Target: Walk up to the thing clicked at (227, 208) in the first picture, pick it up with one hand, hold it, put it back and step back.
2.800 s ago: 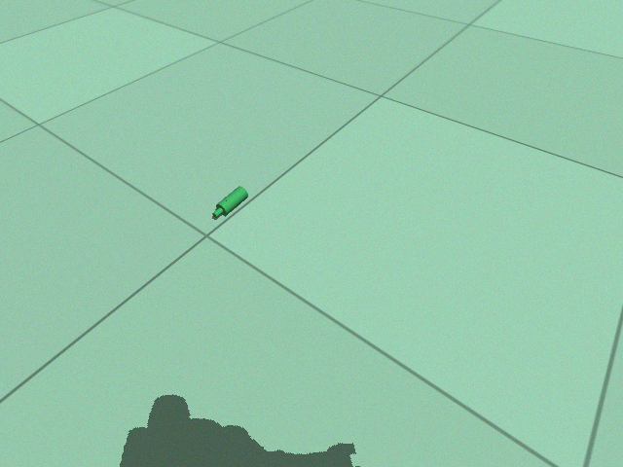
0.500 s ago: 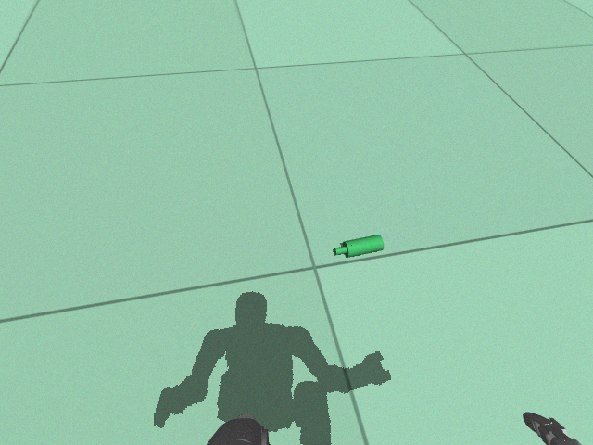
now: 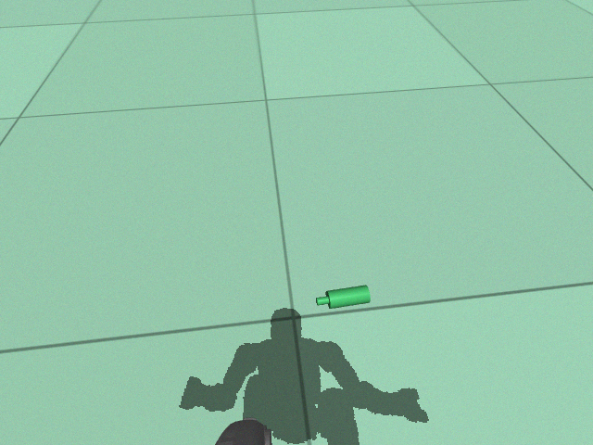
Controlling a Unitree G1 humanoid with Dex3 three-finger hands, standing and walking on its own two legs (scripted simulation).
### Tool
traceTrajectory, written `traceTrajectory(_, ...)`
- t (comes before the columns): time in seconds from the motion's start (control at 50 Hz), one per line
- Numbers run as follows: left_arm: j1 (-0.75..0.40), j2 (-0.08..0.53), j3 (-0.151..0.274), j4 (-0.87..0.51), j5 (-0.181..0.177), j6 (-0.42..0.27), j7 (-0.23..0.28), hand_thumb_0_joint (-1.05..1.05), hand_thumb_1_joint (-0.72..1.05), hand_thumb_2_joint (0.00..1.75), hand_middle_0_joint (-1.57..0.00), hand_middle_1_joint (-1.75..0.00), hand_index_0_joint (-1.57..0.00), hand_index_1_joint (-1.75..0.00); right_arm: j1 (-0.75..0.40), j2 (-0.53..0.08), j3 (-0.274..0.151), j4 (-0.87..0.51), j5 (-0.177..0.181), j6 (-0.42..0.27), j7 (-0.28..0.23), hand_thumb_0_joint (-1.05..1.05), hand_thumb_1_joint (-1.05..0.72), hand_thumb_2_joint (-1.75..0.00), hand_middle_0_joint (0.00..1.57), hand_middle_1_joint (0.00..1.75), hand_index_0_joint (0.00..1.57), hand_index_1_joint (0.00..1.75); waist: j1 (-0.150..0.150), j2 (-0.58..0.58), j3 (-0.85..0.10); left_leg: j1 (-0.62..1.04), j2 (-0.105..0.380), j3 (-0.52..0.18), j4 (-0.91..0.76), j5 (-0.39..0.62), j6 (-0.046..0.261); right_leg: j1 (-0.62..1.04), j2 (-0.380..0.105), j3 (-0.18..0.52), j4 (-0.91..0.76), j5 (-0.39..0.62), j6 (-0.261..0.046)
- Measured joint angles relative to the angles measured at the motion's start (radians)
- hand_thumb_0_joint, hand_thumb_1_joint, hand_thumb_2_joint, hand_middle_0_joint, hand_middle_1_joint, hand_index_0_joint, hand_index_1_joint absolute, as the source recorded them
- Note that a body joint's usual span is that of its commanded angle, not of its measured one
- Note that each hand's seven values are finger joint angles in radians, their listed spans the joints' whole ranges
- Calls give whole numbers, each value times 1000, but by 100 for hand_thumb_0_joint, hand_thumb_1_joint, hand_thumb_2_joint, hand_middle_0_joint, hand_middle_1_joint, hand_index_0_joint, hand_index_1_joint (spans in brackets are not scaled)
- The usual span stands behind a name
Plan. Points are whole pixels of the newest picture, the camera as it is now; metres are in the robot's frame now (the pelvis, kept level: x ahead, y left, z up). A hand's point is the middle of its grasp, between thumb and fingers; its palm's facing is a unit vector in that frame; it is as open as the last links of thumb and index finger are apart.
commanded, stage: walk up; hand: left
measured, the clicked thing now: (342, 297) +0.73 -0.13 -0.72
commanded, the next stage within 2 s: none
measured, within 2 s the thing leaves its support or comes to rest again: neither
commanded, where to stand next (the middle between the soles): +0.42 -0.38 m, yaw +9 degrees
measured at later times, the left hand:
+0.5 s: hand (229, 411) +0.20 +0.14 -0.15, palm faces +0.00 -0.94 -0.34, open 7.4 cm
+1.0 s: hand (338, 380) +0.26 -0.04 -0.17, palm faces +0.02 -0.95 -0.30, open 7.4 cm
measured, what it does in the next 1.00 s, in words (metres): steps to the right: left foot, then right foot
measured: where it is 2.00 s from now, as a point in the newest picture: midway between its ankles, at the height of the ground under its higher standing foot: (443, 420)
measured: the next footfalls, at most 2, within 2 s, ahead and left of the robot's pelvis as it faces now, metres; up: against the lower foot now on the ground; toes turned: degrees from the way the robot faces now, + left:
left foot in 0.14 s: +0.18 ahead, +0.05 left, +0.00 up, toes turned +7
right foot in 0.54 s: +0.25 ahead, -0.36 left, +0.00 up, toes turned -1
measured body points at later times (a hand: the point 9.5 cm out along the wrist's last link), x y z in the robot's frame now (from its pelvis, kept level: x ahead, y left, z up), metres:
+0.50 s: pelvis +0.13 -0.16 -0.01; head +0.14 -0.13 +0.44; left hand +0.20 +0.19 -0.13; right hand +0.17 -0.53 -0.07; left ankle +0.14 +0.04 -0.71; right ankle +0.20 -0.35 -0.70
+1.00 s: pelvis +0.24 -0.31 -0.01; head +0.26 -0.27 +0.44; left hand +0.26 +0.01 -0.14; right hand +0.33 -0.65 -0.08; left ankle +0.31 -0.20 -0.72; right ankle +0.25 -0.44 -0.65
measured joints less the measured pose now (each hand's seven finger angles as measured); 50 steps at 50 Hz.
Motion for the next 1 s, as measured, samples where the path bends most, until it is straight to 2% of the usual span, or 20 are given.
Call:
traceTrajectory(0.06, 26, 6, -3, -2, 7, 8, 3, 1, 90, 90, -20, -30, -21, -30, -4, 23, 7, -18, 0, -11, 9, 1, -90, -90, 21, 30, 21, 30, 23, -19, 11, 10, -18, 48, -152, 34, 2, 49, 21, -24, -45, -9, -16)
traceTrajectory(0.1, 40, 15, -5, -4, 8, 20, 3, 1, 90, 90, -20, -30, -21, -30, 0, 38, 11, -29, 1, -19, 10, 0, -90, -90, 21, 30, 21, 30, 33, -37, 16, 44, -32, 67, -268, 101, 6, 72, 31, -40, -46, -33, -20)
traceTrajectory(0.14, 60, 21, -8, -11, 5, 33, 3, 1, 90, 90, -20, -30, -21, -30, 18, 39, 13, -51, -5, -37, 5, 0, -90, -90, 21, 30, 21, 30, 32, -48, 13, 107, -48, 67, -404, 211, 15, 71, 37, -52, 11, -85, -25)
traceTrajectory(0.16, 60, 21, -7, -9, 5, 39, 5, 1, 90, 90, -20, -30, -21, -30, 22, 39, 9, -61, -12, -44, -2, 0, -90, -90, 21, 30, 21, 30, 23, -60, 18, 104, -55, 63, -388, 234, 26, 49, 37, -34, 84, -111, -27)
traceTrajectory(0.22, 50, 18, -11, 5, 8, 67, 7, 1, 90, 90, -20, -30, -21, -30, 13, 45, 13, -81, -4, -32, -20, 0, -90, -90, 21, 30, 21, 30, -3, -95, 31, 111, -55, 58, -335, 182, 25, -65, 59, 77, 359, -141, 0)
traceTrajectory(0.28, 34, 25, -8, 12, 8, 76, 3, 1, 90, 90, -20, -30, -21, -30, 14, 54, 17, -83, -1, -27, -29, 0, -89, -90, 21, 30, 21, 30, -19, -129, 30, 152, -42, 50, -364, 174, 1, -155, 24, 135, 452, -98, 18)
traceTrajectory(0.4, -7, 45, 15, 1, 8, 78, -19, 1, 90, 90, -20, -30, -21, -30, 37, 33, 15, -74, -18, -28, -15, 0, -89, -90, 21, 30, 21, 30, -39, -132, 23, 183, 19, -1, -365, 142, -40, -231, -69, 187, 354, -46, 46)
traceTrajectory(0.5, -32, 69, 35, 3, 6, 81, -30, 1, 90, 90, -20, -30, -21, -30, 50, -6, 2, -59, -29, -16, -9, 0, -89, -90, 21, 30, 21, 30, -56, -103, 3, 175, 88, -52, -318, 80, -53, -195, -86, 165, 202, -54, 38)
traceTrajectory(0.52, -32, 74, 40, 2, 5, 75, -30, 1, 90, 90, -20, -30, -21, -30, 51, -16, -2, -52, -31, -9, -11, 0, -89, -90, 21, 30, 21, 30, -57, -93, -3, 169, 106, -65, -296, 60, -50, -165, -78, 149, 154, -45, 33)
traceTrajectory(0.56, -31, 73, 47, -3, 11, 50, -22, 1, 90, 90, -20, -30, -21, -30, 46, -41, -11, -31, -34, 11, -21, 0, -89, -90, 21, 30, 21, 30, -48, -51, -6, 125, 142, -113, -173, -18, -10, -143, -40, 113, 148, -19, 64)
traceTrajectory(0.6, -29, 54, 38, -6, 12, 34, -7, 1, 90, 90, -20, -30, -20, -30, 24, -43, -21, 6, -20, 43, -40, 0, -89, -90, 21, 30, 21, 30, -34, -27, -3, 52, 90, -158, 26, -82, 2, -142, -23, 82, 193, -53, 68)
traceTrajectory(0.66, -7, 15, 14, 3, 1, 27, 5, 1, 90, 90, -20, -30, -21, -30, -16, -32, -15, 33, -3, 41, -38, 1, -90, -90, 21, 30, 21, 30, -12, -1, 4, -13, 29, -97, 138, -32, 5, -82, 2, 51, 130, -47, 41)
traceTrajectory(0.74, 31, -4, -2, 11, 4, 21, 13, 1, 90, 90, -20, -30, -21, -30, -33, 7, 6, 18, -2, 4, -15, 1, -90, -90, 21, 30, 20, 30, 16, -6, 14, -23, -7, 28, -9, -11, 1, -3, 32, 23, 28, -28, -2)
traceTrajectory(0.78, 48, -2, -7, 7, 8, 23, 15, 1, 90, 90, -20, -30, -21, -30, -35, 31, 15, 5, -2, -7, -7, 1, -90, -90, 21, 30, 21, 30, 32, -20, 21, -6, -27, 60, -118, 7, 4, 24, 47, 13, -3, -28, -14)
traceTrajectory(0.82, 61, 4, -10, 2, 8, 33, 16, 1, 90, 90, -20, -30, -21, -30, -32, 54, 23, -10, -1, -20, -4, 0, -90, -90, 21, 30, 21, 30, 41, -39, 28, 39, -46, 79, -254, 84, 8, 43, 57, 4, -9, -43, -24)
traceTrajectory(0.84, 68, 7, -12, -2, 7, 40, 15, 1, 90, 90, -20, -30, -21, -30, -24, 61, 25, -20, -3, -29, -5, 0, -90, -90, 21, 30, 21, 30, 40, -47, 29, 75, -55, 84, -339, 148, 8, 45, 61, -1, 7, -61, -27)
traceTrajectory(0.86, 75, 8, -15, -7, 4, 45, 15, 1, 90, 90, -20, -30, -21, -30, -14, 62, 25, -33, -8, -38, -8, 0, -90, -90, 21, 30, 21, 30, 35, -51, 27, 103, -60, 78, -400, 219, 23, 34, 66, -4, 49, -84, -31)
traceTrajectory(0.88, 71, 6, -15, -6, 3, 51, 16, 1, 90, 90, -20, -30, -21, -30, -11, 66, 21, -42, -17, -43, -15, 0, -90, -90, 21, 30, 21, 30, 24, -63, 34, 99, -66, 75, -384, 235, 35, 9, 69, 20, 122, -103, -25)
traceTrajectory(0.94, 56, 3, -23, -2, 14, 82, 19, 1, 90, 90, -20, -30, -21, -30, -20, 72, 22, -53, -6, -24, -37, 0, -89, -90, 21, 30, 21, 30, 0, -91, 46, 107, -52, 73, -343, 194, 34, -103, 90, 113, 390, -151, 14)
traceTrajectory(1.0, 35, 17, -17, -1, 15, 90, 16, 1, 90, 90, -20, -30, -21, -30, -19, 75, 18, -52, -9, -18, -48, 0, -89, -90, 21, 30, 21, 30, -16, -122, 49, 136, -27, 66, -363, 191, 5, -183, 52, 172, 479, -104, 28)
